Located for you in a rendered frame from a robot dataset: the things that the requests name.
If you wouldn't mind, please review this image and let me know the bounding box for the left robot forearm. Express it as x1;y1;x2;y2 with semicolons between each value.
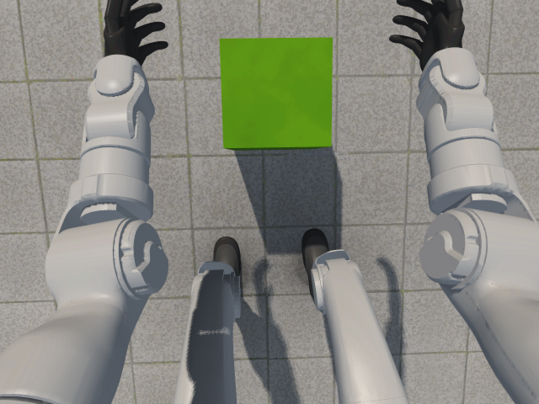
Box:
45;55;155;297

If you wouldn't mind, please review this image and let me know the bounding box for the carton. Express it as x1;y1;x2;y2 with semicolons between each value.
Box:
220;37;333;151

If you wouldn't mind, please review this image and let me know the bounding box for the robot left hand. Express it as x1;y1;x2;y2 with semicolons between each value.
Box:
104;0;168;66

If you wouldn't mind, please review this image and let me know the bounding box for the robot right hand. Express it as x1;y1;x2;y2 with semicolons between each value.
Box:
389;0;465;72

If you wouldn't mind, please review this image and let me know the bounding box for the robot left upper arm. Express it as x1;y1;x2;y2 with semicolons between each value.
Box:
0;217;168;404

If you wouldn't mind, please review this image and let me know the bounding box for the robot right upper arm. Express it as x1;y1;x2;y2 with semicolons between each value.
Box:
419;207;539;404

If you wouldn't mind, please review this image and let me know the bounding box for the left robot thigh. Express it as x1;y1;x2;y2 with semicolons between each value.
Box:
173;269;241;404

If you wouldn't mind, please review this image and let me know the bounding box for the right robot forearm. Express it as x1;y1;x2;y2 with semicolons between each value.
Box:
416;47;539;225

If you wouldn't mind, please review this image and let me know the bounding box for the robot left foot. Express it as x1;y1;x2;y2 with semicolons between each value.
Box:
213;237;241;276

